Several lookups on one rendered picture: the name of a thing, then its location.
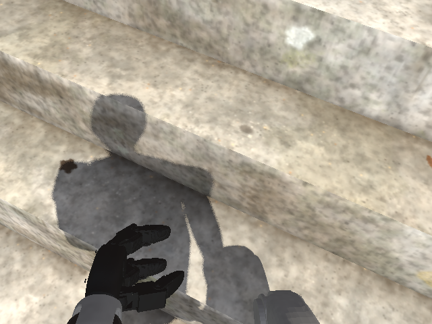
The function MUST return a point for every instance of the right robot thigh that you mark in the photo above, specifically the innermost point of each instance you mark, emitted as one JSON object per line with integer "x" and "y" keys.
{"x": 282, "y": 307}

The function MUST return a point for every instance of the robot left forearm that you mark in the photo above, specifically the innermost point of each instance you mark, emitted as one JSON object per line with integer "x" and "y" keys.
{"x": 97, "y": 309}

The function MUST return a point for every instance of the left robot hand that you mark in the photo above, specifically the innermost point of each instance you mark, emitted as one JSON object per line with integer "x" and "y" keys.
{"x": 114, "y": 275}

